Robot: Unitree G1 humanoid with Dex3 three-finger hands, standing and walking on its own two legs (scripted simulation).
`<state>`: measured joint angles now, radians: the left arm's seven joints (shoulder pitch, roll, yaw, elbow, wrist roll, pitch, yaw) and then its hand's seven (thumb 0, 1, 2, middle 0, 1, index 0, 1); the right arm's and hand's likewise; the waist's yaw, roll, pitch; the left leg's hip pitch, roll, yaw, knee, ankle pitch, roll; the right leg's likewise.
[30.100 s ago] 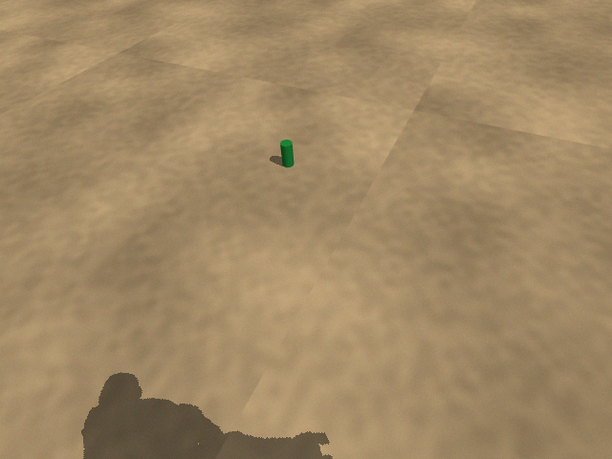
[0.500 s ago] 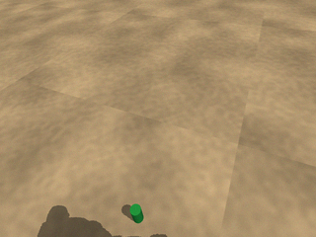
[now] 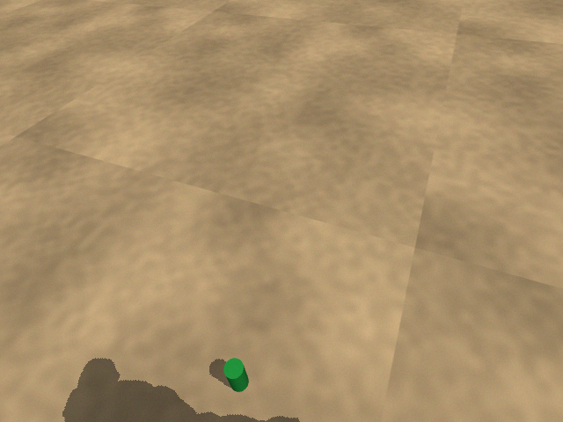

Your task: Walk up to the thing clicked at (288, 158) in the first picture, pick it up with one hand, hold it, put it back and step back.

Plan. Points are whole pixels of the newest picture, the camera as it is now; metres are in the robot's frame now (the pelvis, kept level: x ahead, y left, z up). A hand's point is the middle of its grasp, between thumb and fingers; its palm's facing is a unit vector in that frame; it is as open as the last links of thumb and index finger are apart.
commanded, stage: stand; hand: left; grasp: from the side
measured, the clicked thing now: (236, 375) +0.43 +0.21 -0.71
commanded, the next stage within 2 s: step back in 0.90 s
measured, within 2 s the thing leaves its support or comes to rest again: neither
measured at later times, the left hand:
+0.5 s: hand out of the picture +0.10 +0.24 -0.15, palm faces -0.03 -0.94 -0.34, open 7.4 cm
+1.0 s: hand out of the picture +0.09 +0.25 -0.16, palm faces -0.03 -0.94 -0.35, open 7.4 cm
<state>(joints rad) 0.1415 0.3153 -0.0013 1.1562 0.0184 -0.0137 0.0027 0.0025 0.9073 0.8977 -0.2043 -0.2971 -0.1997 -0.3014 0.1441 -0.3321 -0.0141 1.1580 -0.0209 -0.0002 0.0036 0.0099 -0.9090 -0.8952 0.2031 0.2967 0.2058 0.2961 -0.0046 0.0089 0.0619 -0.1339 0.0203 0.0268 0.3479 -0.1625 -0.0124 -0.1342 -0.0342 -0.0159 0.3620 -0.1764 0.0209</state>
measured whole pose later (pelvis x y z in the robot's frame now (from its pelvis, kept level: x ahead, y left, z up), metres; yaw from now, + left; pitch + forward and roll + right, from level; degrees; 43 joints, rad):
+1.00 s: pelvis +0.01 +0.00 +0.00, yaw -1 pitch -1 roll +0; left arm 0.10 0.35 0.03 1.08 -0.01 0.00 0.00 0.00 0.91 0.90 -0.20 -0.30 -0.20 -0.30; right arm 0.08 -0.35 -0.03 1.10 0.00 0.01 0.01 0.01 -0.91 -0.90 0.20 0.30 0.21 0.30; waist -0.01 0.00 0.11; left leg -0.18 0.03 0.04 0.40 -0.20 -0.01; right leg -0.18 -0.02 0.00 0.41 -0.20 0.01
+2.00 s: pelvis -0.18 +0.05 -0.01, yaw -4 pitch -2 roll +2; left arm 0.11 0.35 0.07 0.80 0.03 0.04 0.00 0.00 0.91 0.90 -0.21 -0.30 -0.20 -0.30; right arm 0.12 -0.38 -0.04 0.88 0.00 0.04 -0.02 0.01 -0.91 -0.89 0.21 0.30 0.21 0.30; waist 0.02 -0.01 0.18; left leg -0.40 -0.12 -0.13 1.11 -0.53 -0.01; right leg -0.33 0.02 0.07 0.58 -0.22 -0.04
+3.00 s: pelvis -0.50 +0.03 -0.03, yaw -2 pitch -4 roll +3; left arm 0.07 0.40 0.08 0.72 0.03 0.07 0.00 0.00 0.91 0.90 -0.20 -0.30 -0.20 -0.30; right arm 0.22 -0.35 -0.04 0.89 -0.04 0.03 -0.02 0.01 -0.91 -0.90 0.20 0.30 0.21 0.30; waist 0.01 -0.09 0.21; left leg -0.24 -0.08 0.02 0.67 -0.36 0.03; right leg -0.46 -0.04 0.03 0.76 -0.30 -0.02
